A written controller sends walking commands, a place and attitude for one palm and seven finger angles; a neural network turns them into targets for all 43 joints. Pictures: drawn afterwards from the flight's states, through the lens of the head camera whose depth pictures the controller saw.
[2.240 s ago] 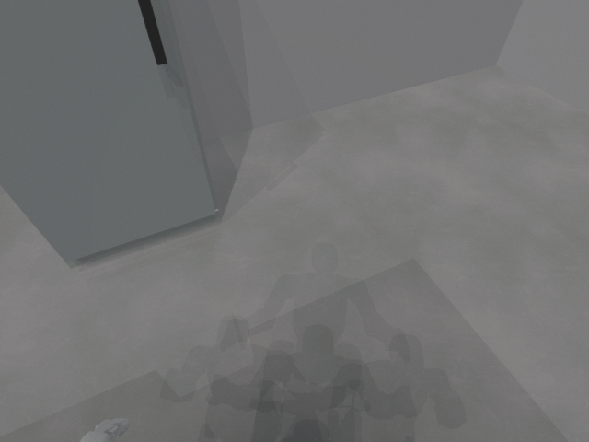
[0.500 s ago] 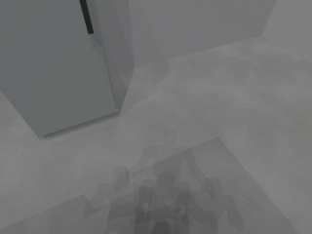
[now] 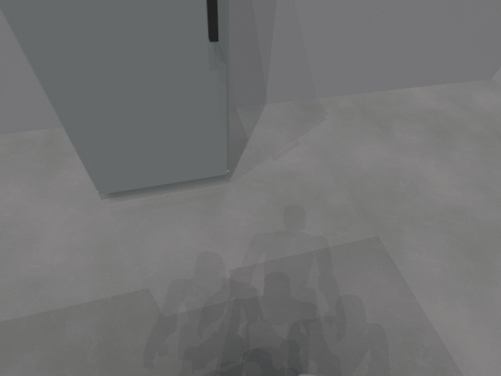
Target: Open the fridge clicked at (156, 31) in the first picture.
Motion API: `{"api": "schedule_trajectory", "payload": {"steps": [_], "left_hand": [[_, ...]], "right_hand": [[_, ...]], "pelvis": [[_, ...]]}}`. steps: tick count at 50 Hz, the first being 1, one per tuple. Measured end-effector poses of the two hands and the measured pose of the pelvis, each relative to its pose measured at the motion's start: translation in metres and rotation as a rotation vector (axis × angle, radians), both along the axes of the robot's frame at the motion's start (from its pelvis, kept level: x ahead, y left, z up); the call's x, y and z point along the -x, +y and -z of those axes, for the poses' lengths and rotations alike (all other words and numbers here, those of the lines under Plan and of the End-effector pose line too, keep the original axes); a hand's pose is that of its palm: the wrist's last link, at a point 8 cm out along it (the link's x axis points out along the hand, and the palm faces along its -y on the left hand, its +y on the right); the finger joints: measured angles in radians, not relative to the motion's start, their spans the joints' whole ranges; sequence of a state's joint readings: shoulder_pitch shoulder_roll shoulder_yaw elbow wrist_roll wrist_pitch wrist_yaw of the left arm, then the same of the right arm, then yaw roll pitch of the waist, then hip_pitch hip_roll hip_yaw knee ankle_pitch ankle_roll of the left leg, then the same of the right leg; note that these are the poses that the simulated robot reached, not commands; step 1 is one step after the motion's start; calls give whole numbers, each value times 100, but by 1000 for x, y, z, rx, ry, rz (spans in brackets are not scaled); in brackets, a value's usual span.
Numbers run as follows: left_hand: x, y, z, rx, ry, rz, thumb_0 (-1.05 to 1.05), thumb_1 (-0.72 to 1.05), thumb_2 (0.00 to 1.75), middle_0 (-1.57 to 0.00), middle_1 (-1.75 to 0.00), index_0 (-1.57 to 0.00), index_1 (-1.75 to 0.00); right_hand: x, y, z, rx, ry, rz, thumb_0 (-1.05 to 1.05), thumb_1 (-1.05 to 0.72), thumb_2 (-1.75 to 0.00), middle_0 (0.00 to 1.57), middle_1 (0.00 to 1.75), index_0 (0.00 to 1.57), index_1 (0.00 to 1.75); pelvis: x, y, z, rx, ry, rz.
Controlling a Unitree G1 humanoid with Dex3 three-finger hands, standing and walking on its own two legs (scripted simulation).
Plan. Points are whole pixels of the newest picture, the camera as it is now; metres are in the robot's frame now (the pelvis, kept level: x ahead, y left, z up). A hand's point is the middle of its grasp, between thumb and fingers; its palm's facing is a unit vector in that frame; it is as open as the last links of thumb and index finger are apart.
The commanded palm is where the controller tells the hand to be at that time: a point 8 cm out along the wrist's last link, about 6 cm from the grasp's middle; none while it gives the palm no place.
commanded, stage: walk to a spot facing it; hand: right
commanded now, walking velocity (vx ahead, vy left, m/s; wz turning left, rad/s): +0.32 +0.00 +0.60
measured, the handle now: out of the picture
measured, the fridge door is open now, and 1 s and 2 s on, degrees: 0 0 0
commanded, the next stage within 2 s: none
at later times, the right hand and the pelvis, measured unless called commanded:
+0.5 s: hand (377, 345) +0.22 -0.26 -0.18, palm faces -0.19 +0.96 -0.20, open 7.4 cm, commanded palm none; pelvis +0.20 -0.06 +0.00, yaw +19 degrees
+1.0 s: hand (286, 211) +0.52 -0.09 -0.16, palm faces -0.62 +0.75 -0.22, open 7.4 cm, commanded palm none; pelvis +0.29 -0.03 -0.01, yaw +37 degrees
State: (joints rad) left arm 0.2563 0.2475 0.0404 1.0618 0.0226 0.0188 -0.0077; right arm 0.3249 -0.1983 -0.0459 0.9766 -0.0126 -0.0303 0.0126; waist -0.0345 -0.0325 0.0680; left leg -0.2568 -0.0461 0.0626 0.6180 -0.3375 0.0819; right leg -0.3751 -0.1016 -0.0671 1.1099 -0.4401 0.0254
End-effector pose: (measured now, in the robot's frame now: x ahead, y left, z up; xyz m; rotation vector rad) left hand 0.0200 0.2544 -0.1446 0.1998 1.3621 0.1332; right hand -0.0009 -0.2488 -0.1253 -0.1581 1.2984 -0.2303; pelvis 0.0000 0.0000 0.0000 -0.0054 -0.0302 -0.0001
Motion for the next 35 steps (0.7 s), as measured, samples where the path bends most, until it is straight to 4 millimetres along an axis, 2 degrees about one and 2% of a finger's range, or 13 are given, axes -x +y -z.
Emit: {"api": "schedule_trajectory", "payload": {"steps": [5, 10, 17, 20, 22, 24, 26, 31, 35], "left_hand": [[-55, 3, -22, 3, -130, -49, 1, 91, 89, -20, -30, -20, -30], [-113, -3, -34, 5, -237, -83, 1, 91, 89, -19, -30, -20, -30], [-201, -29, -37, 1, -307, -82, 1, 91, 89, -19, -30, -20, -30], [-242, -43, -37, -16, -357, -90, 1, 91, 89, -20, -30, -20, -30], [-260, -50, -37, -43, -396, -112, 1, 91, 89, -20, -30, -20, -30], [-261, -56, -41, -59, -403, -148, 0, 91, 89, -20, -30, -20, -30], [-251, -60, -47, -76, -382, -201, 0, 91, 89, -20, -30, -20, -30], [-201, -74, -49, -104, -228, -339, 0, 91, 89, -20, -30, -20, -30], [-158, -86, -44, -107, -105, -461, 0, 91, 89, -20, -30, -20, -30]], "right_hand": [[-10, 15, -11, -30, 92, -50, 1, -91, -90, 21, 30, 20, 30], [-37, 13, -13, -44, 140, -86, 1, -91, -90, 21, 30, 20, 30], [-101, -12, -3, -38, 152, -107, 1, -91, -90, 21, 30, 20, 30], [-137, -30, 11, -40, 170, -130, 1, -91, -90, 21, 30, 20, 30], [-167, -43, 23, -44, 184, -156, 1, -91, -90, 21, 30, 20, 30], [-204, -52, 27, -42, 176, -206, 1, -91, -90, 21, 30, 20, 30], [-249, -58, 25, -39, 139, -268, 1, -91, -90, 20, 30, 20, 30], [-364, -50, 11, -48, -24, -395, 1, -91, -90, 20, 30, 19, 30], [-434, -28, -1, -56, -112, -489, 1, -92, -90, 20, 30, 19, 30]], "pelvis": [[-28, 3, -15, 15, 26, -68], [-62, -4, -19, 7, 46, -120], [-125, -25, -12, -11, 58, -183], [-159, -39, -2, -17, 60, -224], [-178, -47, 6, -17, 54, -259], [-192, -53, 4, -18, 41, -306], [-204, -57, -1, -28, 32, -340], [-229, -66, -14, -46, 27, -399], [-246, -69, -16, -40, 27, -453]]}}
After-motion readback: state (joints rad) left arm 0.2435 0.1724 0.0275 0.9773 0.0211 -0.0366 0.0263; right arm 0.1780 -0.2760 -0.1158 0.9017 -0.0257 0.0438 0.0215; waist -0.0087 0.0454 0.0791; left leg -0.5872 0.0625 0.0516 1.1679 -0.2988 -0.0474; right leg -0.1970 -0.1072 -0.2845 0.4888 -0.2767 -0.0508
